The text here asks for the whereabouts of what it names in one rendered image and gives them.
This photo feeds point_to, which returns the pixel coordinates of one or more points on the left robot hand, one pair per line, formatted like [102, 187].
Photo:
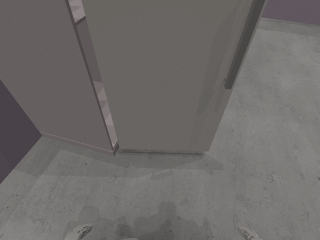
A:
[79, 232]

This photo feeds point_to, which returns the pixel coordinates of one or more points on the handle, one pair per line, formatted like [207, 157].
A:
[251, 21]

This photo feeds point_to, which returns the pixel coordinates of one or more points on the right robot hand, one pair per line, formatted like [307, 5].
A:
[248, 234]

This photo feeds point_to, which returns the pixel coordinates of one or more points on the fridge door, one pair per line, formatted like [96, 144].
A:
[163, 65]

